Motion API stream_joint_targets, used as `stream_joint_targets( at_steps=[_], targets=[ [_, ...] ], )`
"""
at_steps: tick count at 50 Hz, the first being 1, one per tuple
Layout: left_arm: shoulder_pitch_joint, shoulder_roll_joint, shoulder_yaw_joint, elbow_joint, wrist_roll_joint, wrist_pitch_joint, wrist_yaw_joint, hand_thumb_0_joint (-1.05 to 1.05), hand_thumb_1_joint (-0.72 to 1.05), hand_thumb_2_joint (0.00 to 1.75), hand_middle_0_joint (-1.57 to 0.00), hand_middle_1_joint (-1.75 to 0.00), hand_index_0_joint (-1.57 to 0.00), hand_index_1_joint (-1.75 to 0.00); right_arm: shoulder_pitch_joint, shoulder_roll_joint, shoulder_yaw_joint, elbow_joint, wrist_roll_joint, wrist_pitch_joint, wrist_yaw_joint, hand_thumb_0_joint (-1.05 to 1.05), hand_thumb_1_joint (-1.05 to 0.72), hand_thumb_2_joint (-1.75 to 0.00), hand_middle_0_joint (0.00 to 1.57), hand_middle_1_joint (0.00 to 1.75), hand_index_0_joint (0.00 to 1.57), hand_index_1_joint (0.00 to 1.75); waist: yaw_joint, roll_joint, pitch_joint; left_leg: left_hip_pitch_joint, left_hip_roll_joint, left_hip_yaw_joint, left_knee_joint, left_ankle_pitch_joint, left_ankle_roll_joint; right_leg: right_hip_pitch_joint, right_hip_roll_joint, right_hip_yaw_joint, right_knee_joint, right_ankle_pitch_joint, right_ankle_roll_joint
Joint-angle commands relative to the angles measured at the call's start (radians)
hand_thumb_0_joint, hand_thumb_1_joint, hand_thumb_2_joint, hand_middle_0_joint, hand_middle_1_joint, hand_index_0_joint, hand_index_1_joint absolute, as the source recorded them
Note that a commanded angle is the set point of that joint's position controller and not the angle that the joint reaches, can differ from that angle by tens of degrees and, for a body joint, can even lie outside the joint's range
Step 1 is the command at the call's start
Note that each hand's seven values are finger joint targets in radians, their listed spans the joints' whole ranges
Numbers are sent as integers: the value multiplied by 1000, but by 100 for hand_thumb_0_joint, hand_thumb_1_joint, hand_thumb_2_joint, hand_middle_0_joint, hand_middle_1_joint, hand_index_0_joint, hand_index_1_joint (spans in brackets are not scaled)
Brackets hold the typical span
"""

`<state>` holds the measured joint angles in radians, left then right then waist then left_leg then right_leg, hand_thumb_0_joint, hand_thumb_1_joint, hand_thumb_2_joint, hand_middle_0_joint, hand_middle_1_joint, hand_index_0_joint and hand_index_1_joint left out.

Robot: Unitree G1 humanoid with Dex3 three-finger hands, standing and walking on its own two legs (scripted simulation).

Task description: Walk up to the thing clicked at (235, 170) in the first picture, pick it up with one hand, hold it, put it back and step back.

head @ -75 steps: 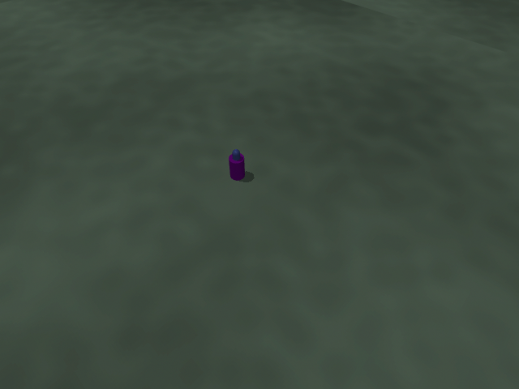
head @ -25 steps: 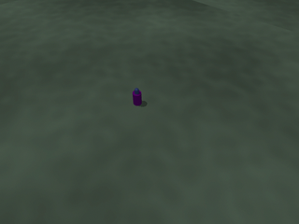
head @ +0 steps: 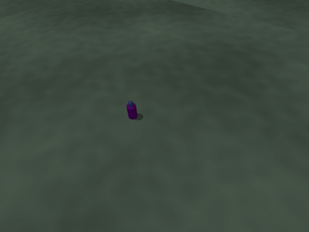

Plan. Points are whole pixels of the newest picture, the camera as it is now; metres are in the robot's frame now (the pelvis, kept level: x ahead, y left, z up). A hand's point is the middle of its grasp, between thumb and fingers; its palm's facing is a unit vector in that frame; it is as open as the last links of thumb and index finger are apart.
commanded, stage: walk up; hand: left
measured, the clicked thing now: (131, 108) +1.18 +0.24 -0.67
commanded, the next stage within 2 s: none
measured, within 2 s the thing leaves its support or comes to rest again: neither
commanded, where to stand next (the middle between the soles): +0.82 +0.04 m, yaw -2 degrees
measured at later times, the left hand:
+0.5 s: hand (65, 196) +0.26 +0.31 -0.14, palm faces -0.09 -0.93 -0.35, open 7.4 cm
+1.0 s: hand (87, 141) +0.46 +0.28 -0.11, palm faces -0.05 -0.91 -0.41, open 7.4 cm
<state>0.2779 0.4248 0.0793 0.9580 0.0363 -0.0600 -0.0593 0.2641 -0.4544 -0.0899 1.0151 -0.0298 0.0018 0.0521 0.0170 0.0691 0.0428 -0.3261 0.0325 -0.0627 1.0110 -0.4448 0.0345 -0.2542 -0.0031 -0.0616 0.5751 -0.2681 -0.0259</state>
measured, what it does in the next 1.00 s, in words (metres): walks ahead: left foot, then right foot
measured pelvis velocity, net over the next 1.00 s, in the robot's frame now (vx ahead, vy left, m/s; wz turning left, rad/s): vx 0.41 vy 0.00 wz -0.03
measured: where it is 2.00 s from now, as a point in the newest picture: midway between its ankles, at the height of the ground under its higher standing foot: (157, 157)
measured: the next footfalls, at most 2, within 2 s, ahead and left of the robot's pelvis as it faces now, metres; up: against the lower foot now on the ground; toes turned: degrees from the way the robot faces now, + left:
left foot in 0.30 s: +0.28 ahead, +0.15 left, +0.00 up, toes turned +5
right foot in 0.70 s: +0.44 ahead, -0.13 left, +0.00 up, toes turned -7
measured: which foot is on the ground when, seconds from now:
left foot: up 0.00-0.28, down 0.30-0.72, up 0.74-1.00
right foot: down 0.00-0.32, up 0.34-0.68, down 0.70-1.00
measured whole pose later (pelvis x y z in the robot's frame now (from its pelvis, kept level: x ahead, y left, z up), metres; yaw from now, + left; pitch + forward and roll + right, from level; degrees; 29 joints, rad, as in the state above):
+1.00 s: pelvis +0.41 +0.00 +0.01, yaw -2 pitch -2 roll -1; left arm 0.35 0.41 0.04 0.84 0.01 -0.09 -0.05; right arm 0.26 -0.42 -0.06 0.86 -0.01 -0.04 0.08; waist 0.04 0.06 0.07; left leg -0.49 0.09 0.01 0.76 -0.27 0.01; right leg -0.18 -0.03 -0.08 0.50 -0.29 -0.02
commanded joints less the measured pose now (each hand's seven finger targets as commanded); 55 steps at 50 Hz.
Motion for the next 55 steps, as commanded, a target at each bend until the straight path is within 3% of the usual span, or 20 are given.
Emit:
stream_joint_targets(
  at_steps=[1, 10, 12, 14, 15, 16, 17, 19, 22, 26, 29, 33, 34, 35, 36, 37, 42, 50, 54, 55],
  targets=[
    [-41, 263, 58, -96, -26, -39, 24, 0, 90, 90, -20, -30, -20, -30, 6, -182, -35, -97, 16, -54, 9, 0, -90, -90, 20, 30, 20, 30, -17, -167, 81, -249, 67, -48, 14, 134, -9, 66, -274, 378, -444, -336, -156],
    [24, 274, 58, -134, -21, -48, 14, 0, 90, 90, -20, -30, -20, -30, -134, -143, -41, -196, -2, -68, 41, 0, -90, -90, 20, 30, 20, 30, 34, -146, 65, -98, 61, 109, -405, 257, -27, 76, -219, 159, -351, -76, -161],
    [32, 279, 53, -139, -24, -41, 13, 0, 90, 90, -20, -30, -20, -30, -116, -134, -43, -200, 0, -77, 37, 0, -90, -90, 20, 30, 20, 30, 16, -147, 52, 5, 36, 144, -462, 263, -15, 42, -227, 149, -277, 36, -156],
    [35, 241, 34, -151, -23, -37, 17, 0, 90, 90, -20, -30, -20, -30, 39, -170, -63, -160, -6, -87, 20, 0, -90, -90, 20, 30, 20, 30, -70, -53, -33, 257, -15, 170, -501, 225, 9, -30, -158, 65, -6, 242, -118],
    [80, 179, 11, -162, -30, -34, 22, 0, 90, 90, -20, -30, -20, -30, 170, -236, -87, -137, -18, -95, 7, 0, -90, -90, 20, 30, 20, 30, -122, 123, -115, 444, 103, -25, -599, 31, 75, -175, -71, -2, 322, 202, -77],
    [100, 125, 3, -170, -42, -31, 26, 0, 90, 90, -20, -30, -20, -30, 232, -322, -107, -155, -18, -100, -3, 0, -90, -90, 20, 30, 20, 30, -135, 276, -145, 543, 372, -554, -763, -154, 168, -426, 101, 35, 532, -240, -27],
    [59, 241, 23, -158, -32, -28, 41, 0, 90, 90, -20, -30, -20, -30, 188, -336, -112, -171, 25, -97, -2, 0, -90, -90, 20, 30, 20, 30, -132, 125, -150, 462, 414, -604, -784, -180, 245, -405, 23, 178, 618, -278, -41],
    [80, 230, 14, -133, -46, -28, 35, 0, 90, 90, -20, -30, -20, -30, 75, -254, -77, -208, 29, -94, -13, 0, -90, -90, 20, 30, 20, 30, -66, 30, -37, 325, 329, -319, -755, -22, 197, -402, -40, 197, 611, -141, -33],
    [113, 202, 17, -107, -39, -23, 17, 0, 90, 90, -20, -30, -20, -30, 24, -210, -52, -227, 28, -100, -13, 0, -90, -90, 20, 30, 20, 30, -30, 67, 1, 179, 266, -105, -756, 204, 185, -288, -81, 140, 444, -94, 2],
    [22, 183, 18, -145, -24, -17, -10, 0, 90, 90, -20, -30, -20, -30, 27, -236, -55, -255, 18, -108, -7, 0, -90, -90, 20, 30, 20, 30, -45, 92, 36, 144, 268, -34, -789, 153, 218, -277, -114, 68, 235, -30, 25],
    [-9, 187, 32, -140, -22, -22, -21, 0, 90, 90, -20, -30, -20, -30, -4, -238, -52, -270, 18, -109, 0, 0, -90, -90, 20, 30, 20, 30, -28, 80, 45, 31, 238, 6, -785, 11, 182, -139, -100, 43, 110, 79, 14],
    [55, 196, 49, -110, -16, -30, -15, 0, 90, 90, -20, -30, -20, -30, -22, -212, -39, -279, 22, -93, 1, 0, -90, -90, 20, 30, 20, 30, 30, -12, -7, -43, 190, 62, -587, 50, 127, 91, -28, -35, 30, 90, -3],
    [111, 216, 58, -102, -14, -38, -5, 0, 90, 90, -20, -30, -20, -30, 5, -181, -26, -277, 20, -90, -2, 0, -90, -90, 20, 30, 20, 30, 59, -83, -46, -64, 150, 108, -419, 176, 103, 200, -15, -21, -20, 29, -21],
    [219, 273, 82, -85, -12, -49, 11, 0, 90, 90, -20, -30, -20, -30, 40, -121, -4, -282, 23, -92, -3, 0, -90, -90, 20, 30, 20, 30, 112, -300, -97, -151, 65, 174, -86, 191, 59, 303, -136, 196, -150, -141, -58],
    [233, 367, 92, -114, -20, -61, 26, 0, 90, 90, -20, -30, -20, -30, 74, -83, 14, -301, 29, -87, -5, 0, -90, -90, 20, 30, 20, 30, 89, -417, -84, -363, -59, 141, 120, -75, 5, 356, -395, 693, -338, -203, -155],
    [192, 373, 83, -125, -32, -56, 24, 0, 90, 90, -20, -30, -20, -30, 23, -188, -14, -280, 22, -76, -20, 0, -90, -90, 20, 30, 20, 30, 83, -261, -46, -370, 1, 33, 188, -96, 5, 276, -447, 765, -329, -200, -255],
    [58, 264, 51, -163, -42, -56, 35, 0, 90, 90, -20, -30, -20, -30, 94, -173, -18, -205, 29, -67, -3, 0, -90, -90, 20, 30, 20, 30, -1, -222, 11, -238, 65, 7, 28, 95, -13, 81, -270, 286, -287, 113, -195],
    [63, 281, 53, -198, -26, -59, 28, 0, 90, 90, -20, -30, -20, -30, -42, -127, -28, -252, 15, -75, 29, 0, -90, -90, 20, 30, 20, 30, 24, -218, 1, -87, 43, 117, -362, 245, -18, 36, -250, 148, -257, 67, -177],
    [30, 241, 29, -207, -22, -45, 29, 0, 90, 90, -20, -30, -20, -30, 128, -175, -57, -193, 8, -88, 16, 0, -90, -90, 20, 30, 20, 30, -100, -73, -61, 279, -9, 150, -446, 218, 9, -148, -198, 76, 19, 101, -120],
    [81, 177, 6, -211, -27, -42, 30, 0, 90, 90, -20, -30, -20, -30, 217, -238, -76, -175, 1, -95, 3, 0, -90, -90, 20, 30, 20, 30, -130, 128, -118, 413, 92, -31, -567, 21, 59, -250, -110, -5, 330, 99, -79]
  ],
)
